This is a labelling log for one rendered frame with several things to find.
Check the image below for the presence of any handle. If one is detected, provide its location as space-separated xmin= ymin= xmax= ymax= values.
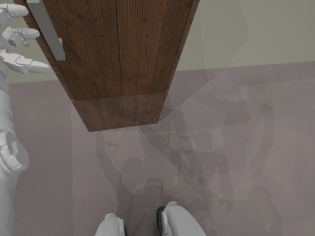
xmin=27 ymin=0 xmax=65 ymax=61

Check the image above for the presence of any cupboard door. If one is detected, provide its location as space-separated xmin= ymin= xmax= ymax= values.
xmin=21 ymin=0 xmax=196 ymax=101

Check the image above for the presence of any right robot thigh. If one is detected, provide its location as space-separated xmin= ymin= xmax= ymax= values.
xmin=161 ymin=206 xmax=207 ymax=236

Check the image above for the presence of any left robot upper arm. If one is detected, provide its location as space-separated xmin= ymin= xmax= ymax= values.
xmin=0 ymin=130 xmax=30 ymax=236

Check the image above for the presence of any left robot hand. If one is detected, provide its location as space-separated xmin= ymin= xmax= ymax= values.
xmin=0 ymin=3 xmax=51 ymax=75

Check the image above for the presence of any left robot forearm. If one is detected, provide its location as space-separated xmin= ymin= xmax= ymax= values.
xmin=0 ymin=65 xmax=17 ymax=137

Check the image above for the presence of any robot right shin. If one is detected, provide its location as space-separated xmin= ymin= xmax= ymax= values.
xmin=161 ymin=202 xmax=177 ymax=236

